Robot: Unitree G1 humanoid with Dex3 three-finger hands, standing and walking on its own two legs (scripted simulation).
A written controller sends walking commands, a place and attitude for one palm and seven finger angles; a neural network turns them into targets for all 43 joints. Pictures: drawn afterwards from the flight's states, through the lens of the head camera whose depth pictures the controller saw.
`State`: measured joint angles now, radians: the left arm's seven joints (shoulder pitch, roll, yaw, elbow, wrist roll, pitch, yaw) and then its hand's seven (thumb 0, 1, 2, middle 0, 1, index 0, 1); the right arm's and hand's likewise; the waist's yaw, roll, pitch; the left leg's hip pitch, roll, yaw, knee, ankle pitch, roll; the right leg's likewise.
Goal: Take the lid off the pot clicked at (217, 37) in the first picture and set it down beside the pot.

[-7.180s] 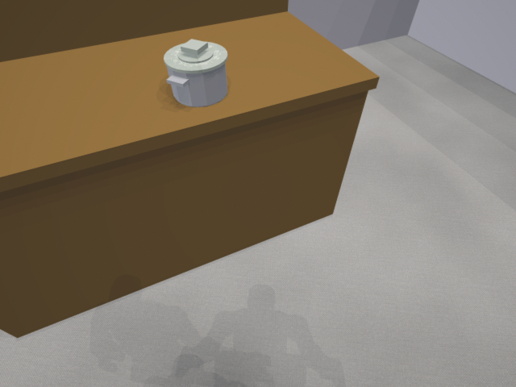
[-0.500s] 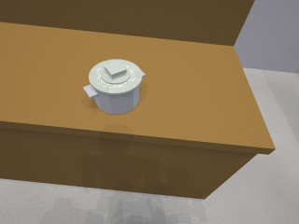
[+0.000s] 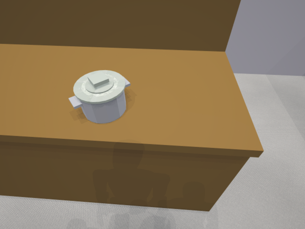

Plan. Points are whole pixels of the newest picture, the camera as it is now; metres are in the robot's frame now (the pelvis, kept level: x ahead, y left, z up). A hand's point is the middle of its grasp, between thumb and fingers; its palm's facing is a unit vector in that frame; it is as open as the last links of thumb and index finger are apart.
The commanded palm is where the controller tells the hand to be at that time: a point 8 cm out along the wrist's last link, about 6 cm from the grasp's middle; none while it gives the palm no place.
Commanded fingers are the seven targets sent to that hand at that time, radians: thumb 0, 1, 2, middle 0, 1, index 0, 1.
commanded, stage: come to a stop and stand still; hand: left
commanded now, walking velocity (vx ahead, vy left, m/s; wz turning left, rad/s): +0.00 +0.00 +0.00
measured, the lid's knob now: (98, 79) +0.54 +0.20 +0.11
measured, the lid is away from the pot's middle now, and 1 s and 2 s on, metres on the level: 0.00 0.00 0.00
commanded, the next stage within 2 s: look again from close up in 0.56 s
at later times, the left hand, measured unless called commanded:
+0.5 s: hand out of the picture +0.00 +0.17 -0.18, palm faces +0.06 -0.98 -0.17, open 7.4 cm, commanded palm none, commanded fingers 0.00 0.90 0.90 -0.20 -0.30 -0.20 -0.30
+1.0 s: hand out of the picture +0.06 +0.22 -0.18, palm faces +0.01 -0.98 -0.21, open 7.4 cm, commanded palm none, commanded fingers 0.00 0.90 0.90 -0.20 -0.30 -0.20 -0.30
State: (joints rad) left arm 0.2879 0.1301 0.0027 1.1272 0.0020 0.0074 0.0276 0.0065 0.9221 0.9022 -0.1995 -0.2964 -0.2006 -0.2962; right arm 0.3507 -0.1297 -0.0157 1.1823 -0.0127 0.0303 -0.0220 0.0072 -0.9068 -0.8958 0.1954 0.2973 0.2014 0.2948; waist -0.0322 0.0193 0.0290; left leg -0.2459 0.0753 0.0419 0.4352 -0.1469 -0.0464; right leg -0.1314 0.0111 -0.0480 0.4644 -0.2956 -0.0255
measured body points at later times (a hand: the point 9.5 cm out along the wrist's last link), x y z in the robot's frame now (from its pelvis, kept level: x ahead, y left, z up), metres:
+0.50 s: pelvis +0.03 +0.01 +0.00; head +0.03 +0.01 +0.45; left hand +0.00 +0.22 -0.16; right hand +0.03 -0.21 -0.16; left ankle +0.05 +0.15 -0.74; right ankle -0.02 -0.10 -0.74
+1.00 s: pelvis +0.03 +0.04 -0.01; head +0.04 +0.04 +0.44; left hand +0.06 +0.27 -0.16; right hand +0.05 -0.19 -0.16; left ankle +0.06 +0.15 -0.74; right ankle -0.02 -0.10 -0.74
